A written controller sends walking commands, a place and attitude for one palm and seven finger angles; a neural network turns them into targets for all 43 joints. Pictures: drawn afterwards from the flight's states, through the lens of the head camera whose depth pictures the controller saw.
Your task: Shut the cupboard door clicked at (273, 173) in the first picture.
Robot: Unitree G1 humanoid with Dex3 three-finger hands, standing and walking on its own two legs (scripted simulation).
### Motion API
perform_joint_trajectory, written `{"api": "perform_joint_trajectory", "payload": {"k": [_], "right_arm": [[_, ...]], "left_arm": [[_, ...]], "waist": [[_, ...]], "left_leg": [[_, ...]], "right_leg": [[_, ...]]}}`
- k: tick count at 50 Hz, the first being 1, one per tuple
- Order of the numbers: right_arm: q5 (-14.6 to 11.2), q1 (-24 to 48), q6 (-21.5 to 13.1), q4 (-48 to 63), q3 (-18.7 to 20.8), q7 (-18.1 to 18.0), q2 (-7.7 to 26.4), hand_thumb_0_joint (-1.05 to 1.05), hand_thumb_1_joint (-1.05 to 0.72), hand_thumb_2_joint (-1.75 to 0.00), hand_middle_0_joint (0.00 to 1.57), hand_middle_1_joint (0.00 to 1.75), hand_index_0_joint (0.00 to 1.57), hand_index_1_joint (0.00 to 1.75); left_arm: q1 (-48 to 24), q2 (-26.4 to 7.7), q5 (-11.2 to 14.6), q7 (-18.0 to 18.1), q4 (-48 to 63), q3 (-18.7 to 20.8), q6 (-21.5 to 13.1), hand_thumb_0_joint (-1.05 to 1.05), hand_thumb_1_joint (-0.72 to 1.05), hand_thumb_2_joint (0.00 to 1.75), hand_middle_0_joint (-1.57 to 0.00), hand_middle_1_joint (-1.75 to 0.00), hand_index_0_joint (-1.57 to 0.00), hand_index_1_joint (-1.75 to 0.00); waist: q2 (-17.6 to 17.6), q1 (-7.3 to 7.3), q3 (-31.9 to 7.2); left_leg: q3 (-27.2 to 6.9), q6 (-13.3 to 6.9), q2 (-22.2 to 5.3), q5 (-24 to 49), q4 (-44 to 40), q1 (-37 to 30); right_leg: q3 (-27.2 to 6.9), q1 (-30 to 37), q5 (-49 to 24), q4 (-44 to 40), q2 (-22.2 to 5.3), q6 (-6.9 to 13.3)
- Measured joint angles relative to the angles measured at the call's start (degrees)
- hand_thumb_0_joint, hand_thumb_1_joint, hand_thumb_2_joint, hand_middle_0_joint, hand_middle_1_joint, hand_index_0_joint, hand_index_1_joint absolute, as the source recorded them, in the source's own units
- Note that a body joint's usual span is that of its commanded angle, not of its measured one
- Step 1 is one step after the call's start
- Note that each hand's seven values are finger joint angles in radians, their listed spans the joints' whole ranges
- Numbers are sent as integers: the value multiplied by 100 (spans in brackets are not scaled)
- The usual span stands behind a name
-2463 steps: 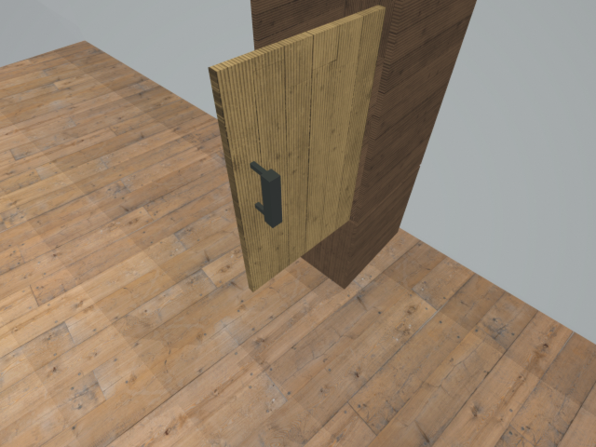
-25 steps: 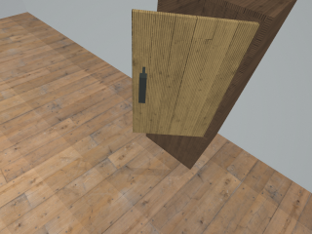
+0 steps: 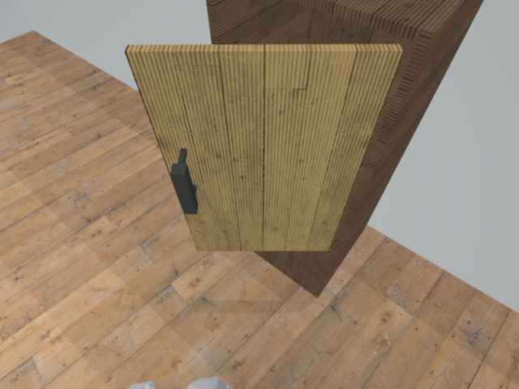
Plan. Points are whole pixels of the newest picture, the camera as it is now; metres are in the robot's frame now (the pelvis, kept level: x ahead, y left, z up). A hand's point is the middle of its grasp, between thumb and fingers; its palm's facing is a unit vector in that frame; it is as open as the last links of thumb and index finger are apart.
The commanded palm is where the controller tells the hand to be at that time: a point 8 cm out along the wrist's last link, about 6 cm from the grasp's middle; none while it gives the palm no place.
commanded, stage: come to a stop and stand still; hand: left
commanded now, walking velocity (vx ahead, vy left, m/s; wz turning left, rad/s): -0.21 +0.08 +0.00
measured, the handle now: (187, 181) +0.46 +0.16 +0.01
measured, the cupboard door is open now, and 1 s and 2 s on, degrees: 38 38 38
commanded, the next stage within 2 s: look again from close up in 0.94 s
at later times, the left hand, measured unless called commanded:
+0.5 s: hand out of the picture +0.00 +0.22 -0.17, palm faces +0.04 -0.97 -0.23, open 7.4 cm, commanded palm none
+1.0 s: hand out of the picture -0.04 +0.14 -0.18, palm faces +0.02 -0.99 -0.13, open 7.4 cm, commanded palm none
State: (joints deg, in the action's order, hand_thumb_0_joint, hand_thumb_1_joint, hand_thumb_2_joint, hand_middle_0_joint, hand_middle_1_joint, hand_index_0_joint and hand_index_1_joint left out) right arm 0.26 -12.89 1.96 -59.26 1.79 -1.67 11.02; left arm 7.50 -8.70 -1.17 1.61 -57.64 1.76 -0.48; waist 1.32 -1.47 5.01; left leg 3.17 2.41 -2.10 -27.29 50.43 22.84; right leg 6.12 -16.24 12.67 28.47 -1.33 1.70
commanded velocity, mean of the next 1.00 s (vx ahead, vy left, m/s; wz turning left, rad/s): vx -0.02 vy -0.02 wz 0.00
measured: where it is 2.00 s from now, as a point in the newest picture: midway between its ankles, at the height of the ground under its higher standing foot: outside the picture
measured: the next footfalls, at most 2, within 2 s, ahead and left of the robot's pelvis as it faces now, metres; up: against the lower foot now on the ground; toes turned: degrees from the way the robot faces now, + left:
left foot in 0.16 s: +0.08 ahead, +0.11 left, +0.00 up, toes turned +4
right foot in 0.54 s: -0.04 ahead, -0.14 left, +0.00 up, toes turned +1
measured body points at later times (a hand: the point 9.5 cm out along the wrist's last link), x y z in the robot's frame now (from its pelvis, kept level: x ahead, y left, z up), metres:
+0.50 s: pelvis -0.02 +0.02 +0.00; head +0.00 +0.03 +0.45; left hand +0.00 +0.27 -0.16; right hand +0.07 -0.22 -0.14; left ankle +0.04 +0.11 -0.74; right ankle -0.08 -0.14 -0.72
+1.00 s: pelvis -0.03 -0.02 +0.00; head -0.02 +0.00 +0.45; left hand -0.04 +0.19 -0.17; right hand -0.10 -0.23 -0.15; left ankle +0.04 +0.11 -0.74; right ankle -0.08 -0.14 -0.74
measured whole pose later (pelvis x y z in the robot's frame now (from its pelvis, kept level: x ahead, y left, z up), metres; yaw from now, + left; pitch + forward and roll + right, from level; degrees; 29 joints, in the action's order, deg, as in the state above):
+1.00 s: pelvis -0.03 -0.02 +0.00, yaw +0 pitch -1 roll +0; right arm 0.8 -21.2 1.5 -67.4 0.6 -1.8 7.4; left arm 17.2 -7.2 -0.2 1.7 -64.6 0.4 0.8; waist -1.8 -1.9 2.1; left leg 2.9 0.2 -1.9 -6.8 24.3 16.2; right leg -0.6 -5.4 18.2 24.9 -0.1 -0.2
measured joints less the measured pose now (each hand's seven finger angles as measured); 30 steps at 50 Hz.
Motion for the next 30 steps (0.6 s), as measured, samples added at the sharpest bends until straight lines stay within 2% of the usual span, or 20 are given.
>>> {"api": "perform_joint_trajectory", "payload": {"k": [5, 7, 8, 9, 10, 12, 14, 16, 18, 20, 23, 25, 27, 30], "right_arm": [[18, 522, 70, 293, 41, 44, -21, 1, -91, -90, 20, 30, 19, 29], [29, 627, 42, 404, 38, 67, -26, 1, -91, -90, 20, 30, 19, 29], [44, 630, 6, 462, 32, 79, -9, 1, -91, -90, 20, 30, 19, 29], [68, 651, -19, 487, 26, 78, -26, 1, -91, -90, 20, 30, 19, 29], [93, 676, -23, 511, 0, 71, -54, 1, -91, -90, 20, 30, 19, 29], [127, 706, -25, 567, -69, 23, -93, 1, -91, -90, 20, 30, 20, 29], [138, 719, -32, 614, -115, -27, -110, 1, -91, -90, 20, 30, 20, 29], [129, 722, -43, 621, -143, -48, -123, 1, -91, -90, 20, 30, 20, 29], [113, 705, -54, 594, -157, -48, -138, 1, -91, -90, 20, 30, 20, 29], [105, 661, -66, 542, -159, -33, -148, 1, -91, -90, 20, 30, 20, 30], [95, 551, -71, 407, -138, 4, -152, 1, -91, -90, 20, 30, 20, 30], [66, 448, -58, 290, -118, 27, -154, 1, -91, -90, 21, 30, 20, 30], [32, 339, -26, 185, -96, 55, -183, 1, -91, -90, 21, 30, 20, 30], [26, 163, 24, -25, -52, 77, -82, 1, -91, -90, 20, 30, 20, 30]], "left_arm": [[80, -108, -25, 24, 23, 73, 115, 0, 92, 89, -20, -30, -20, -30], [145, -180, -12, 31, 33, 105, 161, 0, 92, 89, -20, -30, -20, -30], [194, -208, 0, 33, 49, 113, 191, 0, 92, 89, -20, -30, -20, -30], [200, -258, 19, 41, 53, 123, 233, 0, 92, 89, -20, -30, -20, -30], [213, -312, 32, 55, 69, 131, 280, 0, 92, 89, -20, -30, -20, -30], [250, -391, 37, 66, 83, 155, 363, 1, 91, 89, -20, -30, -20, -30], [292, -440, 37, 51, 94, 175, 393, 1, 91, 89, -20, -30, -20, -30], [364, -475, 42, 35, 109, 182, 395, 1, 91, 89, -20, -30, -20, -30], [456, -495, 39, 14, 103, 175, 398, 1, 91, 89, -19, -30, -20, -30], [542, -495, 34, -9, 66, 149, 407, 1, 91, 89, -19, -30, -20, -30], [634, -459, 30, -35, -23, 87, 398, 1, 91, 90, -19, -30, -20, -30], [700, -432, 30, -44, -78, 46, 345, 1, 91, 90, -19, -30, -20, -30], [798, -436, 18, -37, -132, 14, 265, 1, 91, 90, -19, -30, -20, -30], [855, -228, 18, -50, -335, -77, 232, 1, 91, 90, -19, -30, -20, -30]], "waist": [[-117, 166, 7], [-180, 195, -8], [-164, 200, -49], [-236, 219, -43], [-318, 261, -25], [-379, 300, -18], [-362, 310, -14], [-340, 322, -28], [-314, 321, -71], [-274, 294, -124], [-207, 237, -210], [-206, 216, -271], [-345, 213, -356], [-120, 97, -352]], "left_leg": [[-23, 1, 164, 352, -593, 4], [-32, -38, 155, 959, -1269, -251], [-53, -175, 102, 1438, -1597, -379], [-32, -350, 145, 1444, -1571, -377], [9, -478, 184, 1332, -1528, -385], [42, -593, 197, 1224, -1613, -428], [32, -608, 178, 1319, -1797, -467], [35, -604, 159, 1467, -1986, -496], [46, -600, 139, 1585, -2144, -512], [47, -587, 121, 1681, -2263, -516], [45, -551, 102, 1799, -2373, -491], [65, -504, 117, 1840, -2368, -443], [181, -443, 220, 1849, -2305, -341], [103, -361, 164, 1937, -2411, -432]], "right_leg": [[35, 75, 93, 70, -27, -60], [45, 40, 200, 248, -52, -121], [76, -12, 286, 394, -36, -160], [50, -77, 503, 602, -77, -186], [-103, -190, 971, 979, -64, -200], [-466, -479, 1576, 1988, 96, -225], [-684, -680, 1651, 2802, 229, -262], [-788, -722, 1553, 3148, 257, -316], [-814, -602, 1488, 3019, 209, -349], [-781, -349, 1490, 2514, 128, -350], [-701, 134, 1348, 1463, 36, -300], [-673, 521, 895, 568, -4, -246], [-822, 788, 748, -157, -116, -158], [-770, 844, 648, -189, -49, -320]]}}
